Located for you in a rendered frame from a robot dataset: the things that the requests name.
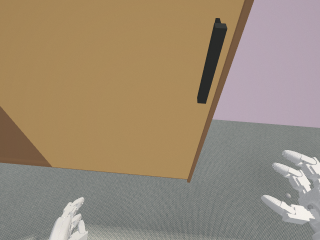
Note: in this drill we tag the robot left hand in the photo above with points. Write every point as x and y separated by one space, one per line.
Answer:
64 225

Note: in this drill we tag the handle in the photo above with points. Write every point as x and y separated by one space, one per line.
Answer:
213 54

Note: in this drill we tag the wardrobe door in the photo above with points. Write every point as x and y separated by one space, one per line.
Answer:
111 85
14 143

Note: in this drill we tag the robot right hand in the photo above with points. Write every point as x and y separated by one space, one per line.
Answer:
299 214

